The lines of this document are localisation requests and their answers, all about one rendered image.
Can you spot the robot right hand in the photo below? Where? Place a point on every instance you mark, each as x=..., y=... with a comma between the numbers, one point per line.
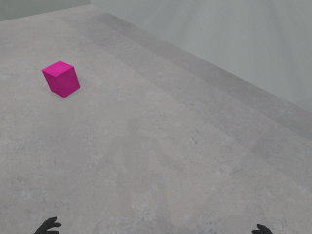
x=262, y=230

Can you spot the robot left hand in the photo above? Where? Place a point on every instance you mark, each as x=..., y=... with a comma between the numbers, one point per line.
x=48, y=224

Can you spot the carton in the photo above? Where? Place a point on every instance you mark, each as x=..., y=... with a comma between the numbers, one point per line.
x=61, y=78

